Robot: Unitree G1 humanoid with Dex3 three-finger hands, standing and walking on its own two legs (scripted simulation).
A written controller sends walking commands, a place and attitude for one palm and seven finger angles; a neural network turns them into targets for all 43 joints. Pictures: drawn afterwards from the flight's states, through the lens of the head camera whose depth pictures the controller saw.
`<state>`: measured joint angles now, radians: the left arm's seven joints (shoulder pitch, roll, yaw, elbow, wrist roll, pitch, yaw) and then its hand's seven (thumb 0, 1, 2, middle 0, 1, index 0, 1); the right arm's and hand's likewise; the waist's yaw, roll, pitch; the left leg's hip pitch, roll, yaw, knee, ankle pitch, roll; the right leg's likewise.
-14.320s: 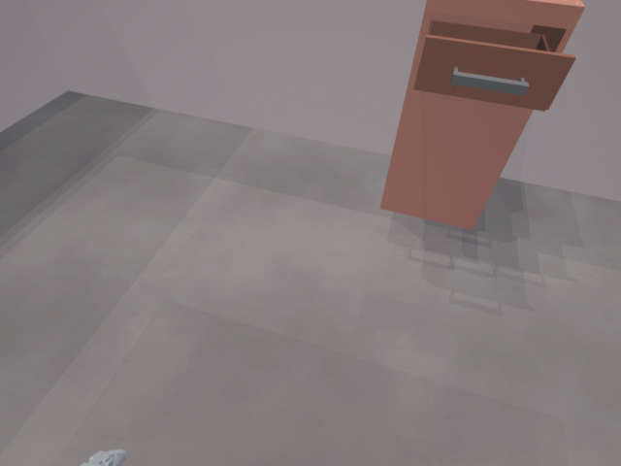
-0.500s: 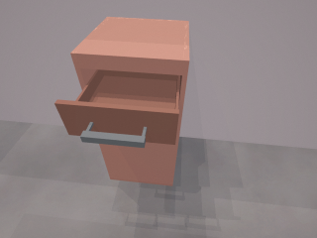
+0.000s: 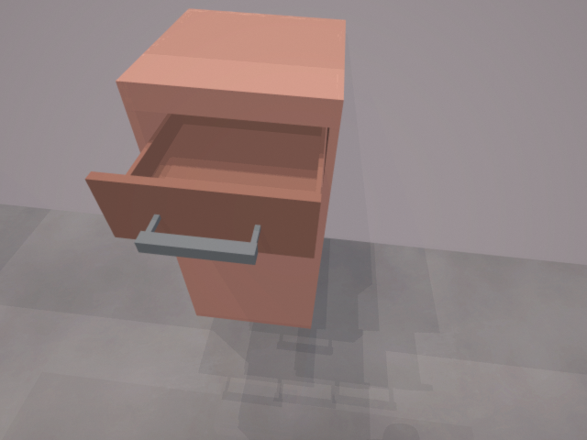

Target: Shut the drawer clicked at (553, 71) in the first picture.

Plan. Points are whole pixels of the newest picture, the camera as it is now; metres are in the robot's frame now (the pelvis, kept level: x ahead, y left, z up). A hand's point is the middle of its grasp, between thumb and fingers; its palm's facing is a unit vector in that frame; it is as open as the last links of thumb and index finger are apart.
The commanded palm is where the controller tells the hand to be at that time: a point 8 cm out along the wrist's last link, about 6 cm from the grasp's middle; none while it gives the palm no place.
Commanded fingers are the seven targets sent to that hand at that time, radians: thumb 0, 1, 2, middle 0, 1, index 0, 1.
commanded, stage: come to a stop and stand still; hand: left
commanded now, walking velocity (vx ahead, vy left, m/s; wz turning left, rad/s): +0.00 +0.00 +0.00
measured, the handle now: (201, 236) +0.43 +0.18 +0.01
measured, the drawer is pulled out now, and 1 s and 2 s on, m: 0.21 0.21 0.21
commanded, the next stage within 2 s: look again from close up in 0.06 s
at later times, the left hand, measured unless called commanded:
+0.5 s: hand out of the picture +0.00 +0.15 -0.18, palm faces +0.02 -0.99 -0.15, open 7.4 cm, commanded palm none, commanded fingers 0.00 0.90 0.90 -0.20 -0.30 -0.20 -0.30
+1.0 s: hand (208, 345) +0.24 +0.13 +0.02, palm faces +0.06 -1.00 +0.01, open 6.6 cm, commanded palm +0.14 +0.19 -0.04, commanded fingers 0.00 0.90 0.90 -0.50 -0.62 -0.50 -0.62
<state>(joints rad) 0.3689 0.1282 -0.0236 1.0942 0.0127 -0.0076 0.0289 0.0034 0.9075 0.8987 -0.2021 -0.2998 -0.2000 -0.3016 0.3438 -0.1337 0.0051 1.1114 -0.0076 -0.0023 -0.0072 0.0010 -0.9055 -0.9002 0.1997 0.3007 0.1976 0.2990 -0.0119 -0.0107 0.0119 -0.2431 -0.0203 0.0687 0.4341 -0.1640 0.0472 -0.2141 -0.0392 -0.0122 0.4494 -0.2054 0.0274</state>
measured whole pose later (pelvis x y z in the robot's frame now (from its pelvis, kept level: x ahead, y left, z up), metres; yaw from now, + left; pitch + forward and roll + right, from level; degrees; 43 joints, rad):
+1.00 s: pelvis +0.02 -0.01 -0.03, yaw +1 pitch +3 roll +0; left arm 0.40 0.13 -0.02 0.03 -0.17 -0.27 -0.02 0.03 0.95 0.90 -0.31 -0.43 -0.31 -0.43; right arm 0.26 -0.26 -0.02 0.71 0.03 -0.32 -0.04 0.02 -0.91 -0.90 0.20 0.30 0.20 0.30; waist -0.05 0.02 -0.11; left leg -0.45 -0.02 0.04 0.72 -0.32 0.03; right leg -0.41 -0.05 -0.03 0.74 -0.38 0.02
